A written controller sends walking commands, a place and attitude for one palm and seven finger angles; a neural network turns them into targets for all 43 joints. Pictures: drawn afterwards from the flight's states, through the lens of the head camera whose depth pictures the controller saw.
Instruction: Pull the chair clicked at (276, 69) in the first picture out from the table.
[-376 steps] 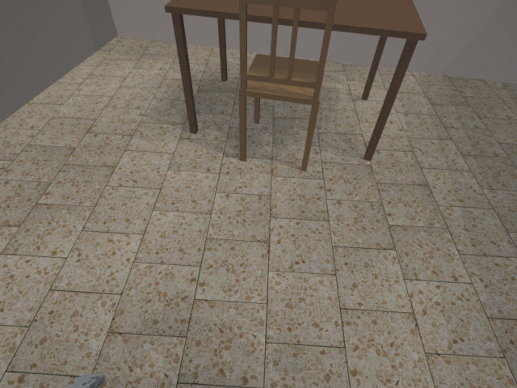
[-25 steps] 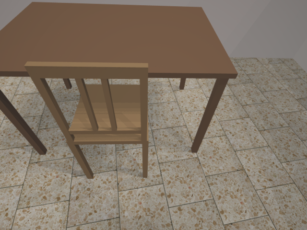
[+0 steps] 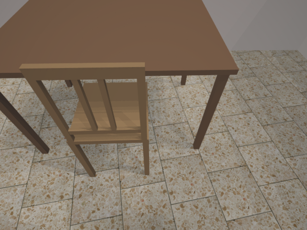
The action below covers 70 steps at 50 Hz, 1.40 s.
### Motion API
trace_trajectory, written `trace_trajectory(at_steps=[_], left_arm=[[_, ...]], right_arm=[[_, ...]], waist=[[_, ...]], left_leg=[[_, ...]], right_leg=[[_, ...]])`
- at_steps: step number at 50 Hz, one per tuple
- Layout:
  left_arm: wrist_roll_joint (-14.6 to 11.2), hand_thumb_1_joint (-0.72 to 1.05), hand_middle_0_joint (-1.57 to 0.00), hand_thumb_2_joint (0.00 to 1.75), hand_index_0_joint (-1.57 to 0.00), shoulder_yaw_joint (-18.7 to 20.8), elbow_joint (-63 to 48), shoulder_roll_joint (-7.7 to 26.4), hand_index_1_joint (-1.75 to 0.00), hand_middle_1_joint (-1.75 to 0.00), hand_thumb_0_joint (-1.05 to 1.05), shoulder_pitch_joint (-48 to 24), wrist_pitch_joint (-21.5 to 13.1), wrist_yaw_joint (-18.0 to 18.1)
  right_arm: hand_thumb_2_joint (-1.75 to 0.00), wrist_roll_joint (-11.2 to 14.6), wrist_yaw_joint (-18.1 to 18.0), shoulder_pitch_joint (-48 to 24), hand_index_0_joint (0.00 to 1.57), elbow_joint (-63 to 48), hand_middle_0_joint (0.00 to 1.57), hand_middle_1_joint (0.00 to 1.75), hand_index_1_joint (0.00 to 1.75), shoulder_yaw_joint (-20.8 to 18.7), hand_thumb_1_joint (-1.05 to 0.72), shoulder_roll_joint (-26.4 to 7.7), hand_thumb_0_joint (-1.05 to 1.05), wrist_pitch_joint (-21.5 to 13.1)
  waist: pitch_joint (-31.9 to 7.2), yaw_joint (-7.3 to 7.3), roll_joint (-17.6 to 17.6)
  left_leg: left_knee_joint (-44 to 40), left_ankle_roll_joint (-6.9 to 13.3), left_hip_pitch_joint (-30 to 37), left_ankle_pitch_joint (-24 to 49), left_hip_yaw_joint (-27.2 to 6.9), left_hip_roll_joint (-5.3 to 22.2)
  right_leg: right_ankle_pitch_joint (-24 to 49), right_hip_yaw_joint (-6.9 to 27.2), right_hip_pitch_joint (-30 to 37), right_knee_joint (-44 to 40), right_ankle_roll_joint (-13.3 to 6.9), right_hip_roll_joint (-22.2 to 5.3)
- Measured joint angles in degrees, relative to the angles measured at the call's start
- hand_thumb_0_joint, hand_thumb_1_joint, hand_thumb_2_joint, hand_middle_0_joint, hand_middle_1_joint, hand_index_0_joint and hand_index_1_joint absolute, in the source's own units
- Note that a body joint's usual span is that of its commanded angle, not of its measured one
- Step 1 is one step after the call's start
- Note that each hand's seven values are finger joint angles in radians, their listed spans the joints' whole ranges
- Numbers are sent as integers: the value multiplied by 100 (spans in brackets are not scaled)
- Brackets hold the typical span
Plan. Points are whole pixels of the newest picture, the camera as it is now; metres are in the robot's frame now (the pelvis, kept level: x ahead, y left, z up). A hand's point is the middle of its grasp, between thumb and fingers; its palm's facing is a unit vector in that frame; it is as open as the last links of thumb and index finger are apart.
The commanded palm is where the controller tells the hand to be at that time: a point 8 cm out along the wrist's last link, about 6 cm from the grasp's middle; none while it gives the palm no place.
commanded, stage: look again from close up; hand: left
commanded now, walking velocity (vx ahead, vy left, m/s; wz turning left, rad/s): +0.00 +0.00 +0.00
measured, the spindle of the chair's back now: (86, 107) +0.54 +0.30 -0.08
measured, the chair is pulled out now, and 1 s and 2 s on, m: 0.00 0.00 0.00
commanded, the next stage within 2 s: shuffle to correct the standing spot in 1.64 s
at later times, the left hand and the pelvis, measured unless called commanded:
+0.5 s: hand out of the picture -0.04 +0.16 -0.17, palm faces +0.04 -0.99 -0.15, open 7.3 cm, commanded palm none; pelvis -0.02 +0.00 +0.01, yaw +1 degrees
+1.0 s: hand out of the picture -0.04 +0.16 -0.17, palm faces +0.06 -0.99 -0.13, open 7.4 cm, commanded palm none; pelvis +0.00 +0.01 +0.01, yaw +1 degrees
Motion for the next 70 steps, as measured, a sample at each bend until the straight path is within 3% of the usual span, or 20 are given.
trace_trajectory(at_steps=[13,25,40,70], left_arm=[[-24,93,-20,90,-20,-67,172,52,-30,-30,0,34,-77,-53],[-44,91,-20,90,-20,-125,486,-189,-30,-30,0,448,-118,-69],[-23,91,-20,90,-20,-134,612,-403,-30,-30,0,603,-162,-28],[-17,91,-20,90,-20,-57,578,-349,-30,-30,0,451,-170,-7]], right_arm=[[-90,-28,96,478,20,388,20,30,30,147,-92,13,1,-21],[-90,-3,86,944,20,690,20,30,30,238,-91,252,1,-88],[-90,0,26,855,20,638,20,30,30,230,-91,392,1,-179],[-90,-4,-17,875,20,650,20,30,30,229,-91,384,1,-235]], waist=[[-223,-43,-31],[-183,-52,-22],[-265,-5,-65],[-193,-28,-52]], left_leg=[[-505,-1,182,415,-74,10],[-599,47,197,471,-99,-51],[-542,102,223,370,-91,-103],[-571,131,361,235,-117,-159]], right_leg=[[452,-83,269,-633,-15,43],[500,-107,299,-725,28,-13],[411,-95,332,-677,87,-67],[258,-117,476,-689,136,-120]])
